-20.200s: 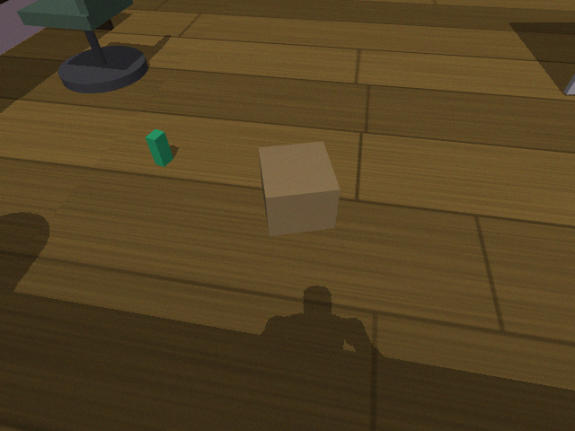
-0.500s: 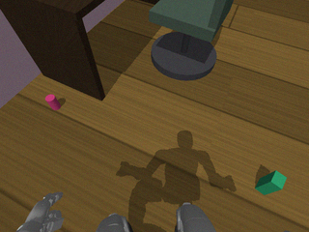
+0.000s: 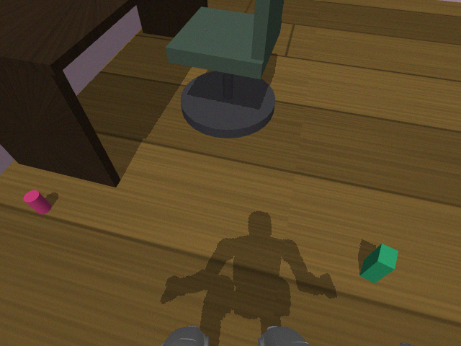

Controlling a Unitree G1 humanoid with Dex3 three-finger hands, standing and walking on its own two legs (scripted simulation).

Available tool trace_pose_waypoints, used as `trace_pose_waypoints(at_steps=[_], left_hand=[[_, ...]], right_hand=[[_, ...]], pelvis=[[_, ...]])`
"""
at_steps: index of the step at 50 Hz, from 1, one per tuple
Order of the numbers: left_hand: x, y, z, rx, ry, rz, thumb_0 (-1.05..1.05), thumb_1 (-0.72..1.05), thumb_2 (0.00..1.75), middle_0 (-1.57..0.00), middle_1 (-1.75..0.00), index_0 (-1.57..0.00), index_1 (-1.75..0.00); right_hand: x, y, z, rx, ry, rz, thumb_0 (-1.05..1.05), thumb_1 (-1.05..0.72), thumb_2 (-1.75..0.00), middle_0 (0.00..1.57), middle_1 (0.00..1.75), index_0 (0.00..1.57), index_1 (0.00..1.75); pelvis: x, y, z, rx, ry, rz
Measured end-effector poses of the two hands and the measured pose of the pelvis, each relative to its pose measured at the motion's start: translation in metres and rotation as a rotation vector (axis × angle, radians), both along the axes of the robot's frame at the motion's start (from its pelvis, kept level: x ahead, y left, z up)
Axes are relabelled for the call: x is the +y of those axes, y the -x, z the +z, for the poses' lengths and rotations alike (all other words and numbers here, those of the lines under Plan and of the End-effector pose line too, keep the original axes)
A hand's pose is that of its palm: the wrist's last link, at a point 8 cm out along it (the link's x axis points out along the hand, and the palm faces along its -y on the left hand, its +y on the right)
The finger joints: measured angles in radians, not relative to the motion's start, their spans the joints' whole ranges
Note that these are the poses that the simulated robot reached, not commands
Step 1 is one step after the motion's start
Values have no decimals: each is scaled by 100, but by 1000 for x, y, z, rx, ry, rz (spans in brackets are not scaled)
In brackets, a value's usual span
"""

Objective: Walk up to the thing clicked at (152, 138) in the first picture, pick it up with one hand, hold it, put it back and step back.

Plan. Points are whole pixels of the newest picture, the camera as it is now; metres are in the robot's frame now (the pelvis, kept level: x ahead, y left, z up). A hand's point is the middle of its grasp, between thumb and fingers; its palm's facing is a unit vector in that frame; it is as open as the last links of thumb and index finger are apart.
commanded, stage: walk up
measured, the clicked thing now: (377, 264) +0.49 -0.57 -0.65
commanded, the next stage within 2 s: none
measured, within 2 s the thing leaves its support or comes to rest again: neither
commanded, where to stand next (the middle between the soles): +0.07 +0.00 m, yaw -8 degrees
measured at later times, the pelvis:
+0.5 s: pelvis +0.00 -0.04 +0.01, yaw +19 degrees
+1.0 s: pelvis +0.03 -0.09 +0.01, yaw +44 degrees
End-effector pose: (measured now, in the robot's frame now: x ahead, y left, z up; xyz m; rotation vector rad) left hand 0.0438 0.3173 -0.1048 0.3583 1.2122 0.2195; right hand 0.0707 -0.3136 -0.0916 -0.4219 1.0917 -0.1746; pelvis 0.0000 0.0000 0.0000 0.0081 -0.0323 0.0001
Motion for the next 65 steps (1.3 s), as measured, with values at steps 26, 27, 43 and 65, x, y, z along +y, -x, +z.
trace_pose_waypoints(at_steps=[26,27,43,65], left_hand=[[-27,-10,28,-288,2,190,0,90,90,-21,-30,-21,-30],[-21,-1,22,-283,-2,215,0,90,90,-21,-30,-21,-30],[-71,121,18,-164,-92,575,0,90,90,-20,-30,-20,-30],[-155,274,5,-23,-31,1018,1,90,90,-20,-30,-20,-30]], right_hand=[[-17,-111,19,35,21,287,1,-90,-90,20,30,20,30],[-13,-118,18,18,34,306,1,-90,-90,20,30,20,30],[23,-212,0,7,28,636,1,-90,-89,20,30,20,30],[136,-276,20,-21,56,990,1,-90,-89,20,30,20,30]], pelvis=[[-41,-4,7,6,-16,345],[-40,-4,3,7,-29,359],[-83,-23,-5,-10,22,642],[-66,-26,3,20,-8,1012]])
